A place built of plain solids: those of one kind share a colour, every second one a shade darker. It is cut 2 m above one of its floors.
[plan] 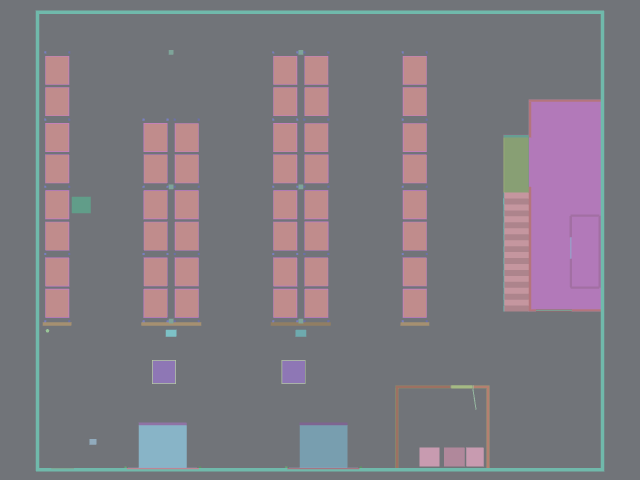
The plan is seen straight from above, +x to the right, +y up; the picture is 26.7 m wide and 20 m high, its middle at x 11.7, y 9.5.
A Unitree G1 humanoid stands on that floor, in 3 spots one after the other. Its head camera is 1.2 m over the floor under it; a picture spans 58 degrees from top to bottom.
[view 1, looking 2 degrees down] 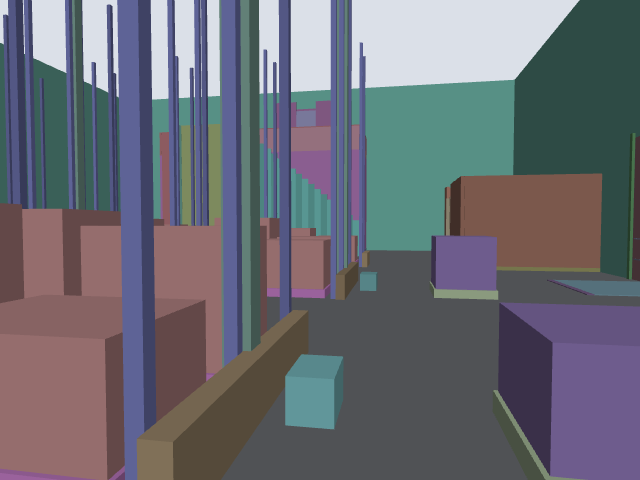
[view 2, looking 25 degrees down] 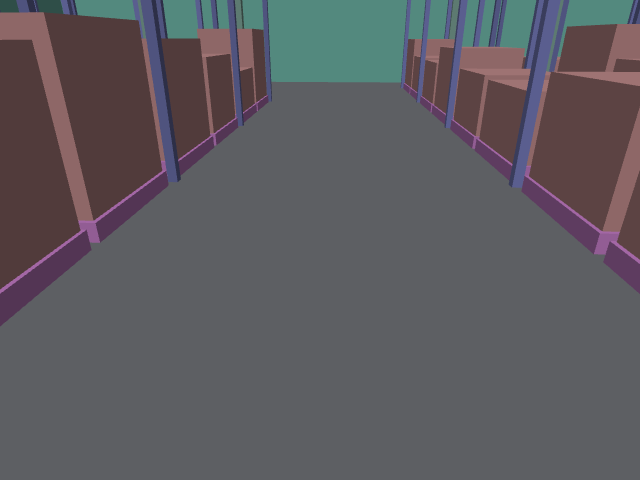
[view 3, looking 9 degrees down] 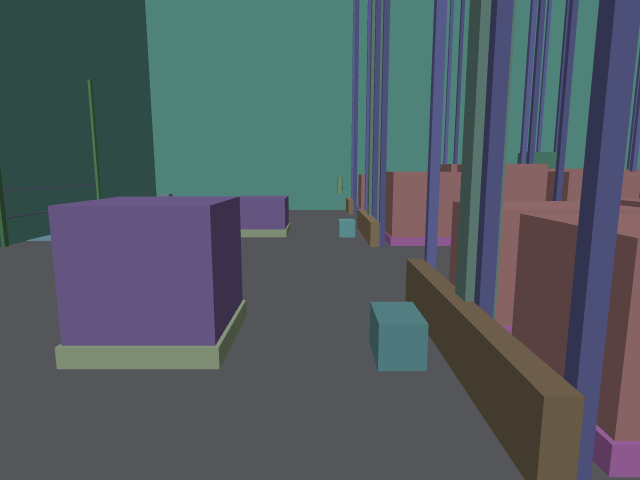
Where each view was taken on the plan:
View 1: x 2.80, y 5.12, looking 10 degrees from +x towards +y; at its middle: row_load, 7.40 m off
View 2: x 8.20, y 5.12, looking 93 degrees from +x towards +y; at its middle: ground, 2.84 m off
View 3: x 13.60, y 5.12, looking -180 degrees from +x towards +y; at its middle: ground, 7.67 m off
